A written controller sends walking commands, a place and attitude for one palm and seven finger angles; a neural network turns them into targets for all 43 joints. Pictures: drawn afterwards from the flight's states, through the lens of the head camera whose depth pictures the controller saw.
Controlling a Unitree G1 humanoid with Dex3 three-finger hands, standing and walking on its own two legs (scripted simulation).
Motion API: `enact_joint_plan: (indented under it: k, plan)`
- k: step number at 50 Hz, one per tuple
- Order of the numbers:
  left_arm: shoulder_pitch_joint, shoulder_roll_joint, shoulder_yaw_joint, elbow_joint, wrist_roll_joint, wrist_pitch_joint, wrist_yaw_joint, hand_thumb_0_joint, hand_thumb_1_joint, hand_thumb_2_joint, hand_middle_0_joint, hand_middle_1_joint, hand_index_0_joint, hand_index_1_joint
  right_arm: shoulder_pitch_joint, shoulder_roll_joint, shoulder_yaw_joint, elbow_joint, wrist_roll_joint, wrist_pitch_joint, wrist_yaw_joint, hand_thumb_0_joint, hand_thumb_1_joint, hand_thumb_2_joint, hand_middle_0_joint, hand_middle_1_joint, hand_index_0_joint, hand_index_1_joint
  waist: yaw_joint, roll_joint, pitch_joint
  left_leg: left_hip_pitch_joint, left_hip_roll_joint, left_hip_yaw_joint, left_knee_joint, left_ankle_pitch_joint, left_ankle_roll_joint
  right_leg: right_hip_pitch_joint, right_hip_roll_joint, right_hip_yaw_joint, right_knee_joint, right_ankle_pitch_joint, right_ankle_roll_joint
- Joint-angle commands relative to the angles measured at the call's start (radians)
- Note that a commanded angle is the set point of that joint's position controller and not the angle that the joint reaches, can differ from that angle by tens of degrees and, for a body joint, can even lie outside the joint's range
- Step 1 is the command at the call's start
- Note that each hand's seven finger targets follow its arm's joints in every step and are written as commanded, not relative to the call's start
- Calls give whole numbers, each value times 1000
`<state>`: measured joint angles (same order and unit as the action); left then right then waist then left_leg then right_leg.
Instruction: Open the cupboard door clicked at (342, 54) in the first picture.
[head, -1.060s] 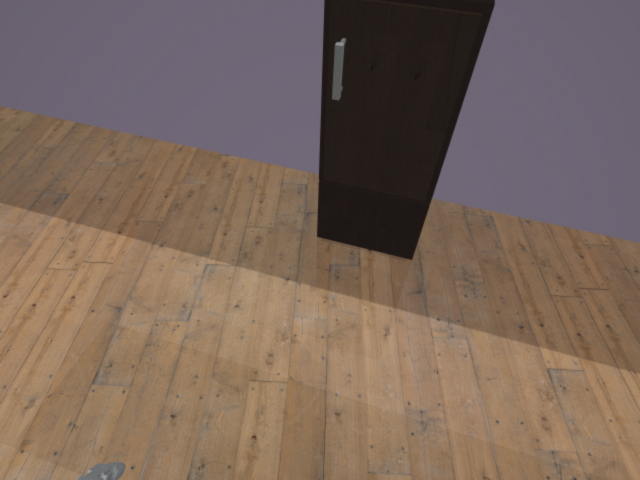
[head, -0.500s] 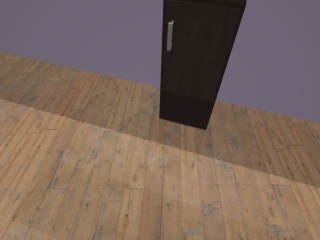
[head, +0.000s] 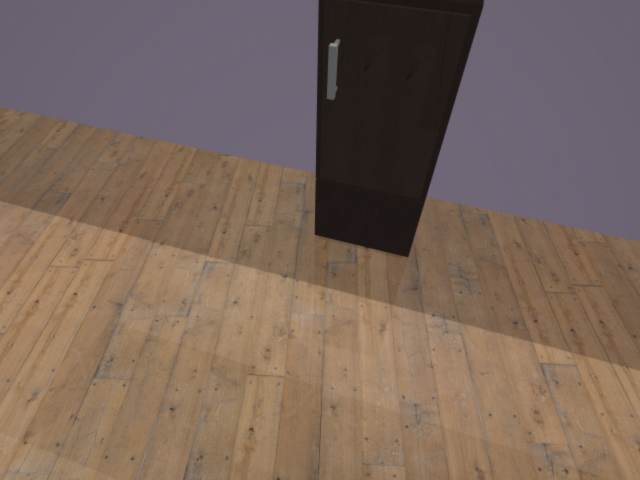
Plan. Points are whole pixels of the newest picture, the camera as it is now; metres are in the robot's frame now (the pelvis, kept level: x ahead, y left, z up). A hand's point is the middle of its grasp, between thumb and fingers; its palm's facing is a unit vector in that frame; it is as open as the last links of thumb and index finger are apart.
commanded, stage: look at it before walking up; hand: left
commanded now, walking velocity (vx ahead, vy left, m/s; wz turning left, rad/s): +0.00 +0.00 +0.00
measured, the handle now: (334, 69) +1.15 +0.02 -0.01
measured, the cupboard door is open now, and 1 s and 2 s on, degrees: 0 0 0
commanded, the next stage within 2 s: walk to a spot facing it in 0.38 s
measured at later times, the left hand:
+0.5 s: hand out of the picture +0.08 +0.25 -0.16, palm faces -0.03 -0.94 -0.33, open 7.4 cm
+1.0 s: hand out of the picture +0.12 +0.21 -0.18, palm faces +0.07 -0.99 -0.14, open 7.4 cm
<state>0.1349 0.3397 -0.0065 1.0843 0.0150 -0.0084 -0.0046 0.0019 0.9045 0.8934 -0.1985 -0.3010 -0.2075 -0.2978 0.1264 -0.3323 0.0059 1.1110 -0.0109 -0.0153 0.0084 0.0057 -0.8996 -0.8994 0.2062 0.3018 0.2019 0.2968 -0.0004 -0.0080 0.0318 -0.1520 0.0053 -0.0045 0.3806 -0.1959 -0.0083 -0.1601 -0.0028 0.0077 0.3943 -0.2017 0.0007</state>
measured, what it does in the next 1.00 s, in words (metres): walks ahead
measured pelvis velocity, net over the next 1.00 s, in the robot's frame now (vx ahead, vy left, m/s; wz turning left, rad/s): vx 0.12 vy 0.03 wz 0.08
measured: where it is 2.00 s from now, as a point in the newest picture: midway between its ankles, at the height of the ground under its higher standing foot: (321, 464)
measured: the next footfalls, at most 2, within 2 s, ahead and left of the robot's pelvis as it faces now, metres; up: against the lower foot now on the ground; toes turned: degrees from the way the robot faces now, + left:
right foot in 1.18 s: +0.37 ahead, -0.10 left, +0.00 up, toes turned -3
left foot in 1.52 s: +0.37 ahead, +0.13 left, +0.00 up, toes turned +7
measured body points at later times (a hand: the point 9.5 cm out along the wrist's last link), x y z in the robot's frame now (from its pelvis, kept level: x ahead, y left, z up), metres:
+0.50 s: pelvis +0.01 +0.00 +0.00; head +0.02 +0.00 +0.45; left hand +0.08 +0.30 -0.13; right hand +0.09 -0.29 -0.13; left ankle +0.01 +0.13 -0.74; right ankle +0.01 -0.12 -0.74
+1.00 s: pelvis +0.12 +0.03 +0.00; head +0.14 +0.05 +0.45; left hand +0.12 +0.26 -0.17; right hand +0.02 -0.17 -0.15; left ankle +0.02 +0.12 -0.74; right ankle +0.17 -0.10 -0.68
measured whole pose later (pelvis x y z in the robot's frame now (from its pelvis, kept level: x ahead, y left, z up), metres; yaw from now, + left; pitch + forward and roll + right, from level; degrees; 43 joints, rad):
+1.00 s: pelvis +0.12 +0.03 +0.00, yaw +5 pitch +0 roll +0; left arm 0.27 0.18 0.04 1.08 0.03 0.00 -0.02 0.01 0.91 0.89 -0.19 -0.30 -0.20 -0.30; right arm 0.50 -0.09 0.00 1.16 -0.02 -0.07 -0.02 0.00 -0.90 -0.90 0.20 0.30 0.20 0.30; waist -0.03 -0.03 0.04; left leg 0.00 -0.02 0.04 0.33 -0.32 0.04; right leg -0.52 -0.09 -0.07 0.97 -0.32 0.01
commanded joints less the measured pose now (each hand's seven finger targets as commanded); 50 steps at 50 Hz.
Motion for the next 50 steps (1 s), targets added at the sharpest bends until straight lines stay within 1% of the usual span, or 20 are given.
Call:
enact_joint_plan:
  k: [1, 24, 25, 26, 29, 30, 32, 33, 34, 35, 36, 37, 38, 39, 40, 41, 42, 44, 45, 50]
  plan:
    - [-34, 210, 40, -64, -3, -20, 16, 0, 900, 900, -200, -300, -200, -300, -53, -211, -41, -60, 3, -21, -19, 0, -900, -900, 200, 300, 200, 300, 3, 1, -60, 11, 107, -99, -63, 99, 35, 1, -117, 107, -78, 72, -33]
    - [-29, 212, 38, -59, -5, -22, 17, 0, 900, 900, -200, -300, -200, -300, -66, -214, -39, -59, 5, -21, -21, 0, -900, -900, 200, 300, 200, 300, 5, 20, -82, 50, 115, -92, -67, 174, 33, 37, -121, 95, -76, 167, -31]
    - [5, 137, 23, -39, -7, -13, 19, 0, 900, 900, -200, -300, -200, -300, -37, -139, -19, -44, 1, -13, -18, 0, -900, -900, 200, 300, 200, 300, 4, 13, -98, 50, 111, -83, -60, 134, 23, 47, -121, 83, -76, 117, -18]
    - [44, 86, 12, -25, -5, -1, 21, 0, 900, 900, -200, -300, -200, -300, 0, -83, -6, -30, -2, -2, -15, 0, -900, -900, 200, 300, 200, 300, 5, 11, -87, 31, 100, -74, -48, 44, 16, 40, -114, 79, -70, -5, -9]
    - [99, 101, 24, -25, 6, 12, 10, 0, 900, 900, -200, -300, -200, -300, 34, -75, -12, -38, -12, 12, -8, 0, -900, -900, 200, 300, 200, 300, 20, -38, 36, -125, 57, -75, -5, -259, 29, -19, -120, 126, -103, -345, -30]
    - [121, 110, 32, -27, 8, 12, 6, 0, 900, 900, -200, -300, -200, -300, 40, -71, -14, -47, -15, 14, -7, 0, -900, -900, 200, 300, 200, 300, 25, -59, 68, -187, 35, -59, 40, -303, 27, -17, -139, 158, -121, -413, -48]
    - [176, 135, 49, -32, 9, 8, 7, 0, 900, 900, -200, -300, -200, -300, 60, -48, -19, -69, -15, 12, -6, 0, -900, -900, 200, 300, 200, 300, 35, -142, 84, -274, 6, 10, 201, -282, 24, 13, -230, 254, -187, -519, -103]
    - [189, 140, 57, -37, 7, 0, 10, 0, 900, 900, -200, -300, -200, -300, 71, -37, -23, -80, -14, 6, -5, 0, -900, -900, 200, 300, 200, 300, 31, -159, 87, -288, 16, 27, 261, -250, 24, 13, -278, 290, -208, -513, -132]
    - [195, 133, 63, -43, 7, -9, 12, 0, 900, 900, -200, -300, -200, -300, 79, -27, -27, -89, -13, -1, -3, 0, -900, -900, 200, 300, 200, 300, 25, -145, 87, -283, 33, 28, 277, -235, 26, 13, -298, 287, -199, -453, -152]
    - [193, 121, 65, -47, 7, -16, 12, 0, 900, 900, -200, -300, -200, -300, 98, -18, -30, -90, -11, -8, -1, 0, -900, -900, 200, 300, 200, 300, 12, -111, 89, -249, 45, 38, 243, -225, 28, -7, -299, 252, -167, -380, -158]
    - [171, 104, 66, -50, 7, -18, 12, 0, 900, 900, -200, -300, -200, -300, 152, 1, -31, -78, -9, -15, 0, 0, -900, -900, 200, 300, 200, 300, -18, -82, 75, -149, 47, 49, 153, -190, 32, -56, -275, 175, -98, -314, -141]
    - [145, 73, 62, -61, 4, -16, 9, 0, 900, 900, -200, -300, -200, -300, 229, 1, -34, -53, -7, -22, -1, 0, -900, -900, 200, 300, 200, 300, -51, -10, 58, -9, 48, 23, 64, -168, 44, -145, -199, 76, 6, -281, -103]
    - [138, 15, 54, -75, 0, -12, 2, 0, 900, 900, -200, -300, -200, -300, 325, -49, -50, -20, -16, -27, -7, 0, -900, -900, 200, 300, 200, 300, -80, 184, 78, 95, 159, -185, -49, -228, 96, -294, -77, -52, 231, -266, -45]
    - [67, -32, 42, -113, 5, -17, 2, 0, 900, 900, -200, -300, -200, -300, 439, -102, -68, 11, -21, -32, -15, 0, -900, -900, 200, 300, 200, 300, -117, 336, 116, 150, 326, -464, -208, -270, 182, -472, 13, -144, 499, -359, -8]
    - [12, -20, 44, -144, 12, -27, 8, 0, 900, 900, -200, -300, -200, -300, 479, -74, -61, 19, -16, -35, -28, 0, -900, -900, 200, 300, 200, 300, -118, 252, 155, 176, 369, -536, -216, -144, 237, -579, -32, -44, 646, -355, -21]
    - [2, -30, 50, -141, 9, -36, 1, 0, 900, 900, -200, -300, -200, -300, 455, -41, -55, 15, -11, -41, -34, 0, -900, -900, 200, 300, 200, 300, -99, 133, 153, 192, 368, -492, -188, -29, 260, -615, -74, -12, 706, -300, -25]
    - [5, -28, 50, -130, 9, -43, -7, 0, 900, 900, -200, -300, -200, -300, 438, -14, -50, 6, -7, -52, -36, 0, -900, -900, 200, 300, 200, 300, -83, 80, 127, 206, 346, -429, -170, 101, 253, -607, -96, -6, 715, -252, -18]
    - [46, -66, 50, -110, 9, -38, -12, 0, 900, 900, -200, -300, -200, -300, 412, 19, -45, 8, -8, -69, -43, 0, -900, -900, 200, 300, 200, 300, -50, 99, 76, 207, 296, -292, -157, 256, 230, -556, -112, -23, 700, -195, 1]
    - [62, -84, 51, -104, 7, -33, -15, 0, 900, 900, -200, -300, -200, -300, 408, 27, -47, 14, -6, -72, -46, 0, -900, -900, 200, 300, 200, 300, -38, 109, 60, 203, 270, -230, -157, 273, 220, -536, -115, -36, 668, -164, 6]
    - [-16, -134, 51, -132, 4, -24, -21, 0, 900, 900, -200, -300, -200, -300, 431, 71, -47, 43, -6, -76, -50, 0, -900, -900, 200, 300, 200, 300, -39, 126, 129, 100, 216, -94, -192, 280, 180, -444, -103, -104, 415, -39, 9]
